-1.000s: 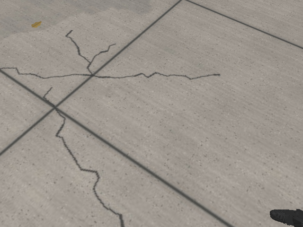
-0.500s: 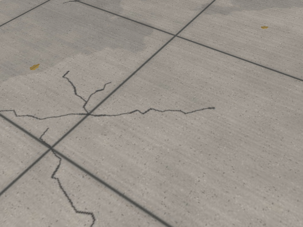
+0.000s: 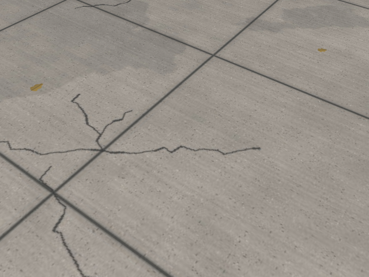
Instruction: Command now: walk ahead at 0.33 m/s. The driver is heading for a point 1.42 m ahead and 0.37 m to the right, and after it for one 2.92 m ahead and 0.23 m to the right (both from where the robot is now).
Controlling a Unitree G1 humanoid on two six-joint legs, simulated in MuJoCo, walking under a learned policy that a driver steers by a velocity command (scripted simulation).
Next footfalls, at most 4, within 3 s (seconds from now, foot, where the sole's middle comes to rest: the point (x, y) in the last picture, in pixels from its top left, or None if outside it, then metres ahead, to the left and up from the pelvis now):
0.48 right None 0.42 -0.12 -0.77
1.04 left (159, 227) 0.73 0.12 -0.77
1.52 right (219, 186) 0.93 -0.13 -0.77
2.00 left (172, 171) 1.01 0.08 -0.77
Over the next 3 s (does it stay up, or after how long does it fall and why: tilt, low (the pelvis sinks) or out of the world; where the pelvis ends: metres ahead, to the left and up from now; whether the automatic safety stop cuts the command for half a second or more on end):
stays up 1.12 -0.21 0.00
